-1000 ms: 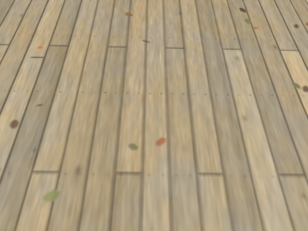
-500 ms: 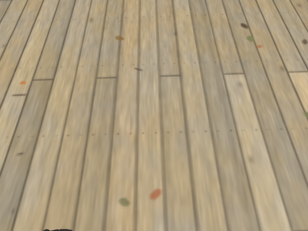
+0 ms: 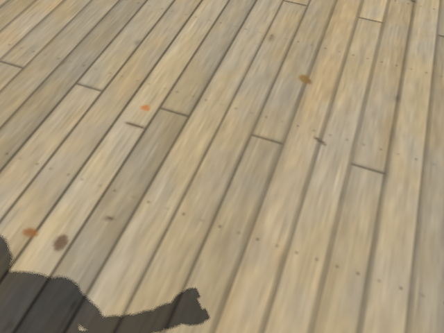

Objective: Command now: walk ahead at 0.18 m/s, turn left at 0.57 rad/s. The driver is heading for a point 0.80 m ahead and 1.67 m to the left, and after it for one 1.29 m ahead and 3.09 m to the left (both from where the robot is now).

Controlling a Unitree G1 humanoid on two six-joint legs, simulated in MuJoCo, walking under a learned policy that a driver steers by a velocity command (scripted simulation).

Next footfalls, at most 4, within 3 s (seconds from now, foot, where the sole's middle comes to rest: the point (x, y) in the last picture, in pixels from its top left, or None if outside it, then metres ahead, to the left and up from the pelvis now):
0.48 right None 0.22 -0.14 -0.75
0.88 left None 0.09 0.11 -0.75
1.36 right None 0.25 -0.05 -0.75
1.68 left None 0.02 0.10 -0.75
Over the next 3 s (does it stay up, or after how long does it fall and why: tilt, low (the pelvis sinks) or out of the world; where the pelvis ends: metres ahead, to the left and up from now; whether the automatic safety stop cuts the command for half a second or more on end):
stays up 0.24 0.13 0.02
